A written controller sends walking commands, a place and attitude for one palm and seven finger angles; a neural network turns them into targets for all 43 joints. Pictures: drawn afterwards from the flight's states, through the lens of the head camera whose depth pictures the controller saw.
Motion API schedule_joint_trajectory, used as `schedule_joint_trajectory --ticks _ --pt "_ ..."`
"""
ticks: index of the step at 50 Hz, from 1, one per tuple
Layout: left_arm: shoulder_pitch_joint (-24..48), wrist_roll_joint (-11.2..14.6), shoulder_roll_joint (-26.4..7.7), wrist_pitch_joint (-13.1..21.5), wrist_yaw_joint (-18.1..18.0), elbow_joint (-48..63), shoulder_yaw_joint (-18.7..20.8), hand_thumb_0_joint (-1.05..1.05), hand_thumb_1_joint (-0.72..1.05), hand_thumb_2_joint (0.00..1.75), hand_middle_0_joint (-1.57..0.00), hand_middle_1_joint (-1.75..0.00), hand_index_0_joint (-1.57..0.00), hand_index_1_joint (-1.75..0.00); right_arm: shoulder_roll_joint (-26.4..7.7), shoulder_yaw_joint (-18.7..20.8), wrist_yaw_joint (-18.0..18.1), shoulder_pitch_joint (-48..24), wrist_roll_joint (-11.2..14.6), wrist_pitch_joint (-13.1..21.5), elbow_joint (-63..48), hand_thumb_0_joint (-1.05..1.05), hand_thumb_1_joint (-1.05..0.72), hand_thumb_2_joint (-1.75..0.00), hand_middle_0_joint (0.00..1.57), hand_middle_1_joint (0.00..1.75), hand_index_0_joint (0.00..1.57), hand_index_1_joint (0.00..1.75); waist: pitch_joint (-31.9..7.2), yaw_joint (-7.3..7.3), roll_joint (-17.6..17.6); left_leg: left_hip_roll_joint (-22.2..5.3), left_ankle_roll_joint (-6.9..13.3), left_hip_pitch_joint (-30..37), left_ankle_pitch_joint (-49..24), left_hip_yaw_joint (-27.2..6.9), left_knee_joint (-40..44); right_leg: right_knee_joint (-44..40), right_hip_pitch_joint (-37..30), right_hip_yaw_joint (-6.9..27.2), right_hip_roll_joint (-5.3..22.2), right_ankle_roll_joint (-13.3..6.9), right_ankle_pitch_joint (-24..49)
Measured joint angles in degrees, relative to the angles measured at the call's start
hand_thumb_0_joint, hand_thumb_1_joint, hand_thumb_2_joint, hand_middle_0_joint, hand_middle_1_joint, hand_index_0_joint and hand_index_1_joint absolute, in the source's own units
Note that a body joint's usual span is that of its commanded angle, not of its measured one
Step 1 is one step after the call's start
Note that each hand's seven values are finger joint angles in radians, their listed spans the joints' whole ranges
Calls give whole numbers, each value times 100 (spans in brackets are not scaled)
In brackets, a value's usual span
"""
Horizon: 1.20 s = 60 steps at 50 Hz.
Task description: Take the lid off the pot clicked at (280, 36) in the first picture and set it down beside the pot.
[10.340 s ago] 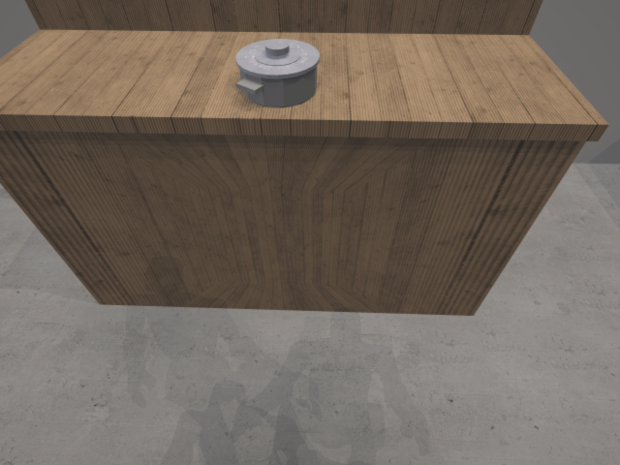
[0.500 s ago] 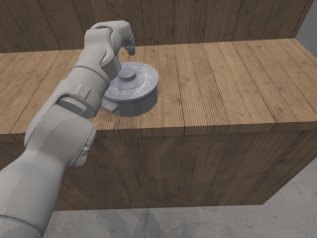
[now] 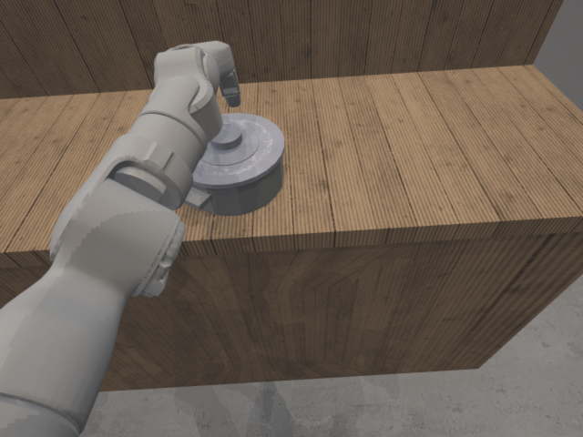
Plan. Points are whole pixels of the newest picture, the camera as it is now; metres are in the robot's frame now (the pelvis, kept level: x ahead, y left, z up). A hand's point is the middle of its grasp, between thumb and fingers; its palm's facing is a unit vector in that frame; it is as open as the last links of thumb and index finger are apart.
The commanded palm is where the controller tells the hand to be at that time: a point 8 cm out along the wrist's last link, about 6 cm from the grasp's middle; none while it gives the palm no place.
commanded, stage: lower the open fingers around the knob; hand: left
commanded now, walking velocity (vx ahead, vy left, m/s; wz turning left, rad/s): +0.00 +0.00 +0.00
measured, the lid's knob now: (225, 136) +0.52 +0.07 +0.15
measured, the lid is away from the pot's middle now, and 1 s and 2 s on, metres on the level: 0.00 0.00 0.00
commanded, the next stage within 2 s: close the fingers and squeeze the knob in 1.68 s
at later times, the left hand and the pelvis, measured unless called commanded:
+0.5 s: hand (216, 129) +0.48 +0.07 +0.19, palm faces -0.36 -0.08 -0.93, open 10.1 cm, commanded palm +0.49 +0.08 +0.23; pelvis +0.00 +0.00 +0.00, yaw +0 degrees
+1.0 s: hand (218, 133) +0.49 +0.07 +0.18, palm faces -0.38 -0.06 -0.92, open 10.1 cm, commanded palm +0.50 +0.07 +0.22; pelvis +0.00 +0.00 +0.00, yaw +0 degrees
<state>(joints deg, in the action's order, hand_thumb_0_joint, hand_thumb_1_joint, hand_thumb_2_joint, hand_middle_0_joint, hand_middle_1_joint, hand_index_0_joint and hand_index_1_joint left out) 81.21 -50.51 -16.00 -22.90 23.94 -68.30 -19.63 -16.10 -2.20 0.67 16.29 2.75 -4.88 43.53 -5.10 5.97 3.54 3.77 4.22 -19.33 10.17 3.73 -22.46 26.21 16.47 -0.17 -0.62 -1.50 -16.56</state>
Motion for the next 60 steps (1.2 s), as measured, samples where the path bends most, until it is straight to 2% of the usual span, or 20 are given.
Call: schedule_joint_trajectory --ticks 9,13,30,42,60 --pt "-99 44 4 110 226 12 -92 0 -41 174 -88 -8 -89 -8 -47 83 13 48 -21 81 22 1 -91 -90 20 30 20 30 2 45 -70 2 -5 -65 46 -44 -77 24 27 -44 0 -7 -33" --pt "-171 -1 73 223 183 53 -65 0 -41 174 -88 -8 -89 -8 -73 116 -1 19 -36 86 13 1 -91 -90 20 30 20 30 -17 35 -66 13 -2 -112 58 -55 -111 57 69 -55 11 -3 -52" --pt "-220 -6 104 195 -69 -200 30 0 -41 174 -88 -8 -86 -7 8 47 34 -52 -11 -65 15 1 -91 -90 20 30 20 30 -62 101 -75 -28 -12 -217 107 -27 -212 113 166 -26 -28 -16 -62" --pt "-315 -33 -50 301 -88 -214 88 0 -41 174 -90 -9 -86 -7 -56 90 103 77 9 -98 39 1 -91 -90 20 30 20 30 -47 184 -75 -59 -23 -258 122 -1 -233 112 209 5 -58 -28 -51" --pt "-63 2 7 221 -88 -529 -74 0 -41 174 -90 -9 -88 -8 -56 94 105 68 19 -62 137 1 -91 -90 20 30 20 30 -67 217 -76 -62 -31 -379 152 -29 -314 182 316 -23 -62 -38 -85"
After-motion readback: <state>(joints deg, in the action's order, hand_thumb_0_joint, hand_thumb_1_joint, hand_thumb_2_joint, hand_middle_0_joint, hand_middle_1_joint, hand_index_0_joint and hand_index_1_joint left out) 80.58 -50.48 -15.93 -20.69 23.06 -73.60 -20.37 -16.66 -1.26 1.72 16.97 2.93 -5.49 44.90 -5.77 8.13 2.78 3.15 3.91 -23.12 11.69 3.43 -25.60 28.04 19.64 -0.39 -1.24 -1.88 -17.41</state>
